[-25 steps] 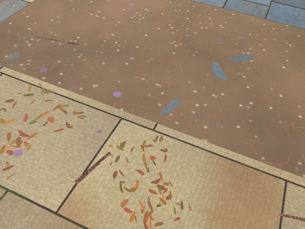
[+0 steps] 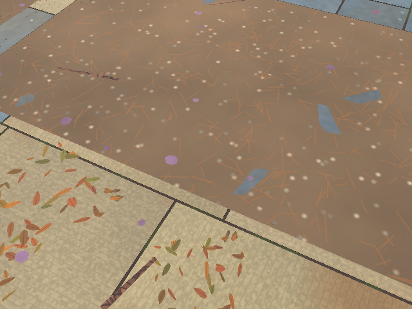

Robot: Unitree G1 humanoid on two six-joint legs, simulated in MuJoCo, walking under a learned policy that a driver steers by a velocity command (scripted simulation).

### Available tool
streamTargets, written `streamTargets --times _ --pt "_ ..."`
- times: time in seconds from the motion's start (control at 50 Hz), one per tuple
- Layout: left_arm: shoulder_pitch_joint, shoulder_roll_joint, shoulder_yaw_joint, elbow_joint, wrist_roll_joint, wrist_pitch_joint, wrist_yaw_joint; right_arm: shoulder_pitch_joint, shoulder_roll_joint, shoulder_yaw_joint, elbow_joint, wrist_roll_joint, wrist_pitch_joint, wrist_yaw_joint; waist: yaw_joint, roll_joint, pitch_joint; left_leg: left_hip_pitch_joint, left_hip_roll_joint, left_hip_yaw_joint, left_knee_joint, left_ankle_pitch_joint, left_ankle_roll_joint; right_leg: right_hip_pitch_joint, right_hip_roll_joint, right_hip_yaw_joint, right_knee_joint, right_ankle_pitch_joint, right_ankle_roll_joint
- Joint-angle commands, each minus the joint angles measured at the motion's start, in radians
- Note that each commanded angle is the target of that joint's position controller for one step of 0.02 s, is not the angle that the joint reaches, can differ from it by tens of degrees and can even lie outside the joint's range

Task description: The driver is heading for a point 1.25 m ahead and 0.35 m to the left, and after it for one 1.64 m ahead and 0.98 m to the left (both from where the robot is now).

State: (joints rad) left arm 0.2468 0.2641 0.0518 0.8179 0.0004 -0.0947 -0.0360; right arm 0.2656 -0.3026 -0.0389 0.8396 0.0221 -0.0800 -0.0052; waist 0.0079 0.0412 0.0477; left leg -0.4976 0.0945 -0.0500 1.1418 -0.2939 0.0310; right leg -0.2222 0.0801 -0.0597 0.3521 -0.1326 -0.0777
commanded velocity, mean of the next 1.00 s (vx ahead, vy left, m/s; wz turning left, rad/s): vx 0.50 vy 0.00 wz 0.02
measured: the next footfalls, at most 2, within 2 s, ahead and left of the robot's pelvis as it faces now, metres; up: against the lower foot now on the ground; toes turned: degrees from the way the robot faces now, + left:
left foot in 0.34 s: +0.37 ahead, +0.16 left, +0.00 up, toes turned +1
right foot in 0.88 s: +0.68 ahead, -0.07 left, +0.00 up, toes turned -2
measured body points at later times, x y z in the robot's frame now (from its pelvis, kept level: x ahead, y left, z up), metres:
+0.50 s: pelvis +0.29 +0.07 +0.00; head +0.31 +0.09 +0.45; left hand +0.36 +0.35 -0.14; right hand +0.39 -0.20 -0.11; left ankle +0.33 +0.16 -0.74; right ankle +0.23 -0.08 -0.65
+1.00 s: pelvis +0.57 +0.02 -0.01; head +0.60 +0.01 +0.44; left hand +0.73 +0.28 -0.11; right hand +0.59 -0.26 -0.15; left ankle +0.43 +0.16 -0.65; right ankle +0.64 -0.07 -0.74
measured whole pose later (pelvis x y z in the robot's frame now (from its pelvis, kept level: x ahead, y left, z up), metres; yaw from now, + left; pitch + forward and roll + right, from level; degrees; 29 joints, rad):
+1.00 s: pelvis +0.57 +0.02 -0.01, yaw +1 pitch +1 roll +0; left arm 0.11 0.26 0.04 0.81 0.00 -0.10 -0.03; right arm 0.35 -0.29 -0.04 0.91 0.03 -0.07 0.00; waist -0.02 0.02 0.04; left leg -0.30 0.00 -0.06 1.11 -0.43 0.04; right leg -0.37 0.01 -0.08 0.50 -0.15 -0.05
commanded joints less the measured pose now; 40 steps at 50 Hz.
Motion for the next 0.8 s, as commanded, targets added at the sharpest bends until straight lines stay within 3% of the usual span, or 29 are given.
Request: streamTargets --times 0.02,0.06,0.14,0.22,0.28,0.3,0.32,0.34,0.36,0.38,0.4,0.42,0.44,0.46,0.5,0.56,0.68,0.74,0.8 --pt "-0.044 0.111 0.023 -0.045 -0.004 -0.033 0.004 0.060 -0.051 -0.014 -0.047 -0.013 0.013 -0.005 -0.042 -0.097 -0.015 -0.092 0.071 -0.026 -0.063 0.074 -0.031 0.002 -0.280 0.256 -0.256 0.071 -0.185" --pt "-0.011 0.134 0.027 -0.025 -0.003 -0.029 0.015 -0.030 -0.050 -0.011 -0.081 -0.022 0.011 -0.005 -0.018 -0.084 0.017 -0.154 0.076 -0.019 -0.187 0.180 -0.052 0.011 -0.271 0.223 -0.273 0.088 -0.184" --pt "0.057 0.167 0.030 0.005 -0.014 -0.016 0.028 -0.184 -0.024 0.003 -0.123 -0.019 -0.008 0.011 0.042 -0.070 0.029 -0.098 0.026 0.033 -0.474 0.393 -0.053 0.036 -0.233 0.135 -0.266 0.119 -0.140" --pt "0.135 0.183 0.032 0.052 -0.024 0.005 0.031 -0.287 -0.040 0.003 -0.169 -0.006 -0.017 0.031 0.071 -0.077 0.038 -0.121 0.003 0.023 -0.588 0.382 -0.029 0.180 -0.294 0.149 -0.210 0.126 -0.127" --pt "0.136 0.198 0.039 0.067 -0.024 0.026 0.038 -0.274 -0.071 -0.006 -0.184 -0.006 -0.021 0.045 0.038 -0.098 0.011 -0.083 -0.019 0.027 -0.631 0.261 0.011 0.286 -0.337 0.165 -0.126 0.241 -0.098" --pt "0.120 0.207 0.040 0.065 -0.022 0.032 0.039 -0.222 -0.089 -0.015 -0.173 -0.006 -0.023 0.045 0.004 -0.112 -0.023 -0.001 -0.044 0.050 -0.643 0.225 0.029 0.298 -0.329 0.155 -0.060 0.374 -0.085" --pt "0.102 0.200 0.036 0.061 -0.017 0.040 0.040 -0.096 -0.121 -0.035 -0.137 -0.007 -0.023 0.041 -0.065 -0.104 -0.100 0.172 -0.077 0.081 -0.666 0.224 0.056 0.274 -0.285 0.118 0.095 0.513 -0.062" --pt "0.109 0.163 0.019 0.045 -0.003 0.041 0.043 0.079 -0.178 -0.059 -0.094 -0.012 -0.020 0.031 -0.133 -0.064 -0.238 0.450 -0.010 0.019 -0.627 0.247 0.101 0.143 -0.231 0.078 0.336 0.430 -0.029" --pt "0.231 0.045 -0.018 0.021 0.001 0.023 0.034 0.184 -0.288 -0.086 -0.075 -0.032 -0.012 0.027 -0.101 0.173 -0.394 0.854 0.246 -0.425 -0.666 0.099 0.258 -0.269 -0.072 0.023 0.736 0.029 0.049" --pt "0.220 0.072 -0.016 0.040 -0.010 0.000 0.028 0.210 -0.212 -0.066 -0.068 -0.021 -0.008 0.032 -0.118 0.216 -0.447 0.902 0.300 -0.700 -0.830 -0.029 0.298 -0.427 -0.022 0.159 0.890 -0.439 0.051" --pt "0.135 0.169 0.011 0.019 -0.041 -0.014 0.022 0.133 -0.155 -0.046 -0.078 -0.017 -0.010 0.032 -0.112 0.133 -0.284 0.783 0.271 -0.571 -0.850 -0.082 0.244 -0.521 -0.085 0.185 0.958 -0.397 0.034" --pt "0.065 0.169 0.010 0.000 -0.046 -0.019 0.024 0.055 -0.129 -0.037 -0.095 -0.019 -0.010 0.031 -0.085 0.067 -0.181 0.638 0.233 -0.434 -0.867 -0.020 0.214 -0.520 -0.141 0.152 0.925 -0.303 0.025" --pt "0.028 0.157 0.011 -0.006 -0.031 -0.017 0.028 -0.002 -0.103 -0.030 -0.100 -0.023 -0.012 0.033 -0.058 0.020 -0.106 0.508 0.190 -0.334 -0.899 0.076 0.201 -0.491 -0.177 0.133 0.859 -0.228 0.031" --pt "0.035 0.148 0.016 -0.001 -0.020 -0.007 0.032 -0.034 -0.079 -0.023 -0.104 -0.031 -0.018 0.035 -0.027 0.035 -0.079 0.425 0.154 -0.263 -0.931 0.151 0.185 -0.431 -0.209 0.139 0.804 -0.170 0.035" --pt "0.072 0.105 0.010 0.015 -0.013 0.015 0.034 -0.043 -0.078 -0.025 -0.095 -0.030 -0.028 0.039 0.003 0.046 -0.078 0.350 0.125 -0.190 -0.980 0.247 0.195 -0.360 -0.218 0.128 0.768 -0.117 0.054" --pt "0.007 0.094 0.008 -0.011 -0.004 0.030 0.040 -0.008 -0.105 -0.034 -0.065 -0.026 -0.036 0.031 0.002 0.019 -0.039 0.343 0.119 -0.116 -1.016 0.353 0.211 -0.428 -0.227 0.122 0.653 -0.020 0.083" --pt "-0.201 0.059 -0.006 -0.069 -0.007 0.009 0.022 0.081 -0.132 -0.038 -0.014 -0.014 -0.017 0.007 -0.065 0.012 0.010 0.387 0.080 -0.014 -1.042 0.321 0.168 -0.413 -0.184 0.076 0.289 0.248 0.091" --pt "-0.285 0.062 -0.009 -0.100 -0.014 0.001 0.007 0.138 -0.138 -0.041 0.022 -0.009 -0.003 0.004 -0.091 0.008 0.033 0.480 0.117 -0.021 -1.015 0.329 0.171 -0.434 -0.166 0.073 0.206 0.239 0.077" --pt "-0.321 0.077 -0.007 -0.126 -0.016 -0.008 -0.011 0.152 -0.146 -0.047 0.043 -0.005 0.015 -0.003 -0.079 0.016 0.035 0.588 0.164 -0.035 -0.954 0.412 0.157 -0.449 -0.154 0.080 0.154 0.149 0.043"
Over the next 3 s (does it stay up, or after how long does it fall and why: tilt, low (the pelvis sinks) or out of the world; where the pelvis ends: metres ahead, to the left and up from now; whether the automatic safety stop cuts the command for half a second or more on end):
stays up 1.21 0.26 0.00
